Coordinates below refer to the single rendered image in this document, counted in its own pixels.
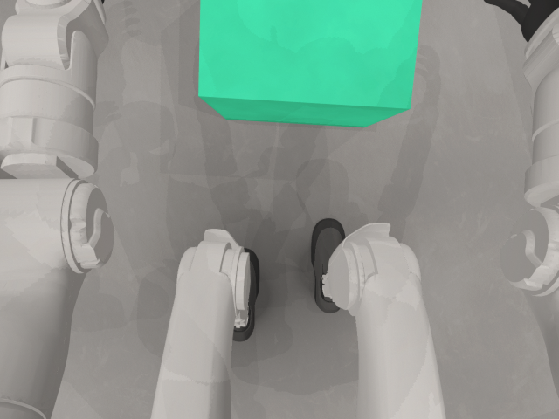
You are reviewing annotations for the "right robot hand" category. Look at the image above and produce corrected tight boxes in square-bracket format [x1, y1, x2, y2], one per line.
[484, 0, 559, 42]

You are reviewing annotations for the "robot right forearm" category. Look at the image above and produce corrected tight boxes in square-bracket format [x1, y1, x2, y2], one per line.
[522, 8, 559, 208]

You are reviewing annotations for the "right robot upper arm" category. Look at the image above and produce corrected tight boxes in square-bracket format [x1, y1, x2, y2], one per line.
[500, 204, 559, 398]

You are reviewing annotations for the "robot left foot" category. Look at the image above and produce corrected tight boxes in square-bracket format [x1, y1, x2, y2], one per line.
[232, 248, 259, 341]

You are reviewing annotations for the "left robot upper arm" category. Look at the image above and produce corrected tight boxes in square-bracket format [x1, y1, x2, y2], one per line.
[0, 178, 114, 419]

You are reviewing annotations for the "robot right thigh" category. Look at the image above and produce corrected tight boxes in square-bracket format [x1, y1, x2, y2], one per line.
[335, 237, 446, 419]

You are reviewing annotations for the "robot left forearm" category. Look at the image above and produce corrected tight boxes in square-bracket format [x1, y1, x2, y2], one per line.
[0, 0, 109, 179]

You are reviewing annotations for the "carton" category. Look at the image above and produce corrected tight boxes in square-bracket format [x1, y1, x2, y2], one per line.
[198, 0, 423, 127]

